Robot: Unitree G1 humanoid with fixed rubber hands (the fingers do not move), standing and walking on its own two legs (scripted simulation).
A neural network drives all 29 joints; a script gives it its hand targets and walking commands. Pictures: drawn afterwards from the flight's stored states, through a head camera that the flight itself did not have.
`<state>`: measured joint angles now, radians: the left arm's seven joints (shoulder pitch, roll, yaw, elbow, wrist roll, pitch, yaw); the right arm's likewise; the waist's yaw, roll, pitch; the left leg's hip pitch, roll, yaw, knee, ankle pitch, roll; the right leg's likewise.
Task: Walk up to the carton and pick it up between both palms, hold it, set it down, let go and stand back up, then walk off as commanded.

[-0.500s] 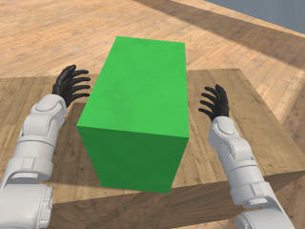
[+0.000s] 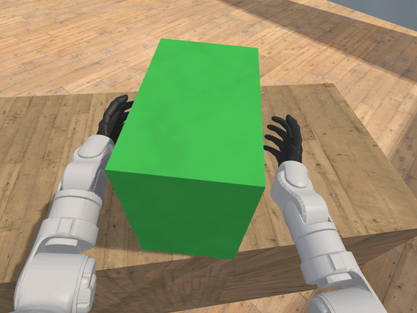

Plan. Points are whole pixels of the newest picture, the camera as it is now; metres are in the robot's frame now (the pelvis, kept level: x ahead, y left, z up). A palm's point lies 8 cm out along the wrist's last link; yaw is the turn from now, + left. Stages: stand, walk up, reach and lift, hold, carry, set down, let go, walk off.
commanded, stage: reach and lift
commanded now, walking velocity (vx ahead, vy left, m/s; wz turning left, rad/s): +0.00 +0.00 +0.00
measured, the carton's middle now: (198, 151) +0.42 +0.02 +0.08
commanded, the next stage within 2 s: none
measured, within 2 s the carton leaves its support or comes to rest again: leaves its support in 1.34 s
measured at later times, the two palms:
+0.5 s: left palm (118, 138) +0.43 +0.17 +0.11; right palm (281, 160) +0.37 -0.13 +0.11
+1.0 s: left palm (119, 138) +0.43 +0.16 +0.11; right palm (276, 160) +0.37 -0.12 +0.11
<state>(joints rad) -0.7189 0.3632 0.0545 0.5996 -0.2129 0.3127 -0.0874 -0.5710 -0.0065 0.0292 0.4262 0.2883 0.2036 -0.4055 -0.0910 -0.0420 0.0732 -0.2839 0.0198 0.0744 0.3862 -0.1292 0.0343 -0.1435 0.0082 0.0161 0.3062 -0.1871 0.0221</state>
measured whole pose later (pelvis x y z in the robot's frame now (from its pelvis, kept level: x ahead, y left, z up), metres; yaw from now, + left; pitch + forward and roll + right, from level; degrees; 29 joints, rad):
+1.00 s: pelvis +0.00 +0.00 +0.00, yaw +0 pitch +2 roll -2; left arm -0.72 0.28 0.07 0.60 -0.13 0.27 -0.06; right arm -0.57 0.07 0.03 0.44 0.16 0.15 -0.42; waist -0.09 -0.04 0.06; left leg -0.30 0.02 0.07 0.40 -0.13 0.04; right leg -0.16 0.01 0.02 0.31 -0.18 0.03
